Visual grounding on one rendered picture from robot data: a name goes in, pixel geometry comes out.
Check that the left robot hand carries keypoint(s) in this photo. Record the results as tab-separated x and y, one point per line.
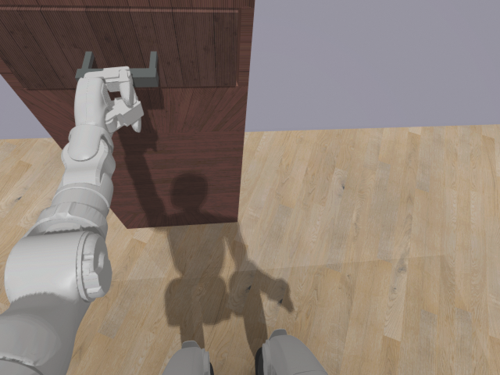
92	104

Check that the handle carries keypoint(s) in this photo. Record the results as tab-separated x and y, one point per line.
142	77

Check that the cabinet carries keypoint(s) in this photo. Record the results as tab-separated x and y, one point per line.
184	167

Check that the left robot upper arm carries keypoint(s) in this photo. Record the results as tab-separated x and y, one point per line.
52	279

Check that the drawer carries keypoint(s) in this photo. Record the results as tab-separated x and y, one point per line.
44	45

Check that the robot left shin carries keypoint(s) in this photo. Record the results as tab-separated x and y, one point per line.
188	344

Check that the robot right thigh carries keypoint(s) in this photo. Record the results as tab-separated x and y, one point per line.
287	355

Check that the robot left forearm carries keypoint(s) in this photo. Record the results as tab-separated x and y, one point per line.
84	196

